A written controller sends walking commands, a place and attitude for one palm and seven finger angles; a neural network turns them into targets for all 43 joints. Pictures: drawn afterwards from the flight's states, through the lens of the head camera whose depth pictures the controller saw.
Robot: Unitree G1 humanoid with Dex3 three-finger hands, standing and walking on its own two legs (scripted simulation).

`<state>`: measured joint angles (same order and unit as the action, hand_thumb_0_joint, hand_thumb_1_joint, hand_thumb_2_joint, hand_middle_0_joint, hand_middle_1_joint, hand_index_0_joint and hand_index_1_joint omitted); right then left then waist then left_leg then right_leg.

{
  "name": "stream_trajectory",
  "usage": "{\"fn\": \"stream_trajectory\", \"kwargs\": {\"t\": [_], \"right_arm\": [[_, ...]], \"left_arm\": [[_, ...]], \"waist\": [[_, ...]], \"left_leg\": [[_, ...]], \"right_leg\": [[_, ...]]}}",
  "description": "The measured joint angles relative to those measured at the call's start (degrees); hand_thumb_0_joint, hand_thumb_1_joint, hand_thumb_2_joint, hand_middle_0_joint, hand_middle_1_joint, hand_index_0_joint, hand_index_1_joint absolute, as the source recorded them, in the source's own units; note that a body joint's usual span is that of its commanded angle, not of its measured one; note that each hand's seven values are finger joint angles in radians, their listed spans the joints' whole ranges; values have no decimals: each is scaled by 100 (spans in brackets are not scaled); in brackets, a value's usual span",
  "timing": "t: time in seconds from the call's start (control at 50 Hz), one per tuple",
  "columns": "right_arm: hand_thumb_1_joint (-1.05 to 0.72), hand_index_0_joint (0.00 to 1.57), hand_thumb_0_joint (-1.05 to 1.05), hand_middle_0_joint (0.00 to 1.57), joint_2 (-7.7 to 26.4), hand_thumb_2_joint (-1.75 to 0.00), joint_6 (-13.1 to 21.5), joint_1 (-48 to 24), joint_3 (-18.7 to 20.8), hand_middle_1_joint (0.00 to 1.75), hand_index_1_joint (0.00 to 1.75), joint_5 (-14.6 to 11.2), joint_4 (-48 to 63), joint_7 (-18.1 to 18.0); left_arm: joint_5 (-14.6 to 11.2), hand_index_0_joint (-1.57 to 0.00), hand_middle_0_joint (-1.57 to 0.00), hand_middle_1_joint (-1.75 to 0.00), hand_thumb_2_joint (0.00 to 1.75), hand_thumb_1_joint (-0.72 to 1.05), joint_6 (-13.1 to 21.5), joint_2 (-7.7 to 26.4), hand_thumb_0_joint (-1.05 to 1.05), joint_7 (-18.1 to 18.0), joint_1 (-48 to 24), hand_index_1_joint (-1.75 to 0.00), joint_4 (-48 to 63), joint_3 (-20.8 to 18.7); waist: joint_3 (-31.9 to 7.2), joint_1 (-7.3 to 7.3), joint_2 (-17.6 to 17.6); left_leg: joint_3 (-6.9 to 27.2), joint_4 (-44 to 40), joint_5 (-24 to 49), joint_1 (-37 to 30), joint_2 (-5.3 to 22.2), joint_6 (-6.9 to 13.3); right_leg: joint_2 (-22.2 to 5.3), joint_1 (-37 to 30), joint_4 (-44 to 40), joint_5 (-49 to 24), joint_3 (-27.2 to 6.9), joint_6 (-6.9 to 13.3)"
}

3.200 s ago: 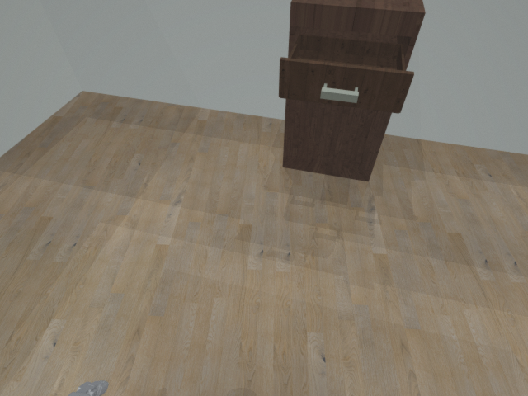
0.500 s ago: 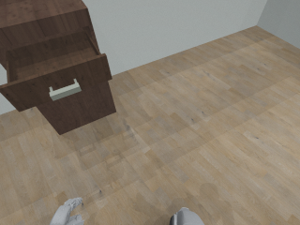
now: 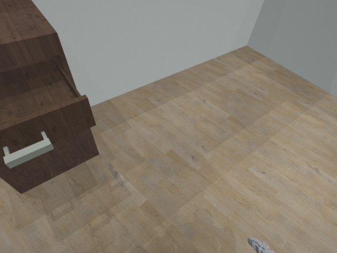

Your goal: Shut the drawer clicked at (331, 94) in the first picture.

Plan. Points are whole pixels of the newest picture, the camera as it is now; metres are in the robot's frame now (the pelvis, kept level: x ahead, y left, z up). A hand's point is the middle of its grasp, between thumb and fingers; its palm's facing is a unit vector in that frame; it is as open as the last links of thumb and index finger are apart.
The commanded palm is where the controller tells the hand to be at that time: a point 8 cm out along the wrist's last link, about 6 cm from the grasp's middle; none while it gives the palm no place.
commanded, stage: walk to a spot facing it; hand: left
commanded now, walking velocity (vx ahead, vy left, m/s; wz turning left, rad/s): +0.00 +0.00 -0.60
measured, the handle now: (27, 147) +0.37 +0.47 -0.07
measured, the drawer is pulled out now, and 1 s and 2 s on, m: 0.29 0.29 0.29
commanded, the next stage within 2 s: turn to face it in 0.16 s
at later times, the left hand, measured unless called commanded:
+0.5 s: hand (120, 226) +0.21 +0.15 -0.16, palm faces -0.21 -0.96 -0.18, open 7.4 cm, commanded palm none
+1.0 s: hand out of the picture +0.08 +0.26 -0.17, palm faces +0.15 -0.96 -0.24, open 7.4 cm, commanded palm none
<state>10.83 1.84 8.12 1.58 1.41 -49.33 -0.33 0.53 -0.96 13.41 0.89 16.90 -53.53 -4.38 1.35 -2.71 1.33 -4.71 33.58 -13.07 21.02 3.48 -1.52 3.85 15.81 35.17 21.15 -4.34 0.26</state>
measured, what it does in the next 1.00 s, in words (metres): steps on the spot: right foot, then left foot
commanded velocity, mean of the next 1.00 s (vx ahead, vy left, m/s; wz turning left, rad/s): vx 0.00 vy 0.00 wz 0.32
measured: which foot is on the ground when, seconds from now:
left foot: down 0.00-0.50, up 0.52-0.82, down 0.84-1.00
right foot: up 0.00-0.46, down 0.48-0.84, up 0.86-1.00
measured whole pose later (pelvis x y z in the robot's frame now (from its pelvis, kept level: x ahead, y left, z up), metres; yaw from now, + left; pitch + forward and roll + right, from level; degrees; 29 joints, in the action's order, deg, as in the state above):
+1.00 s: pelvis +0.03 +0.04 +0.00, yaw +6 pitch +0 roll -2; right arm 12.1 -0.6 13.0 4.1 1.8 -52.5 -0.1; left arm 1.1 -3.8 15.0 -0.5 10.9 -54.4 -5.7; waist 3.0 1.1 2.1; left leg -4.5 34.5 -15.3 19.5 1.0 3.0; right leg -5.6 29.3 65.4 22.8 2.9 -4.5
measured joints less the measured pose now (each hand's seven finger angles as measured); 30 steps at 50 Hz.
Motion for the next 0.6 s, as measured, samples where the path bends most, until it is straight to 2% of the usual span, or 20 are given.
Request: {"fn": "stream_trajectory", "kwargs": {"t": [0.02,0.06,0.12,0.18,0.24,0.3,0.34,0.44,0.48,0.5,0.54,0.6], "right_arm": [[-91,20,1,20,-24,-89,-8,-30,-41,30,30,7,30,-2],[-91,20,1,20,-84,-89,-16,-33,-108,30,30,31,72,-10],[-91,20,0,20,-175,-89,-11,70,-157,30,30,23,58,-51],[-91,20,0,20,-220,-89,-4,235,-161,30,30,-1,-43,-84],[-92,20,0,20,-209,-89,-5,422,-60,30,30,-36,-155,-140],[-93,20,0,20,-142,-89,-35,596,0,30,30,-16,-293,-145],[-93,20,0,20,-113,-89,-42,731,25,30,30,6,-415,-145],[-92,20,0,20,-94,-89,-81,1129,66,30,30,49,-862,-123],[-92,20,0,20,-127,-89,-116,1340,68,30,30,21,-1068,-103],[-92,20,0,20,-131,-89,-145,1420,73,30,30,-6,-1171,-86],[-92,20,1,19,-115,-90,-282,1488,90,30,29,-48,-1310,-62],[-92,20,1,19,-218,-90,-491,1484,121,30,29,-59,-1381,-25]], "left_arm": [[0,-20,-20,-30,90,91,-47,38,0,-1,19,-30,-42,-25],[41,-20,-20,-30,90,91,-106,99,0,23,56,-30,-140,-67],[71,-20,-20,-30,90,91,-169,159,0,80,34,-30,-191,-114],[68,-20,-20,-30,90,91,-216,150,0,91,-32,-30,-160,-124],[72,-19,-20,-30,90,91,-261,104,0,84,-127,-30,-120,-128],[75,-19,-20,-30,90,91,-307,44,0,68,-271,-30,-101,-124],[76,-19,-20,-30,90,91,-309,-3,0,36,-417,-30,-122,-88],[64,-19,-20,-30,90,91,-167,-190,0,-84,-841,-30,-195,113],[51,-19,-20,-30,90,91,-42,-270,0,-112,-958,-30,-208,201],[50,-19,-20,-30,90,91,35,-334,0,-140,-1009,-30,-236,233],[47,-20,-20,-30,90,91,135,-516,0,-172,-1095,-30,-280,315],[50,-20,-20,-30,90,91,185,-657,0,-190,-1102,-30,-218,359]], "waist": [[28,-31,47],[68,-42,88],[132,-23,126],[173,7,101],[193,64,81],[215,152,79],[230,263,67],[226,568,4],[162,628,19],[133,639,-25],[138,726,-256],[106,723,-277]], "left_leg": [[-103,138,-70,-20,12,180],[-300,166,-282,-199,82,378],[-544,-208,-277,-579,141,404],[-750,-512,-228,-859,190,430],[-953,-654,-262,-1044,229,440],[-1149,-675,-339,-1163,262,431],[-1213,-656,-387,-1198,273,423],[-1174,-497,-505,-1168,224,345],[-1120,-318,-607,-1106,152,274],[-1079,-168,-688,-1045,158,231],[-744,227,-1086,-855,190,98],[-253,1555,-1726,-310,48,-25]], "right_leg": [[-31,188,582,454,47,-27],[-111,602,1791,814,235,-111],[-336,1097,2955,428,462,-255],[-513,1381,3392,72,532,-380],[-636,1499,3435,-143,541,-455],[-724,1477,3202,-241,597,-489],[-769,1324,2740,-208,669,-459],[-762,477,764,-119,850,-294],[-771,-26,-280,-706,927,-242],[-771,-163,-502,-659,979,-139],[-735,-199,-405,-497,1162,-49],[-851,-286,-414,-469,1358,-13]]}}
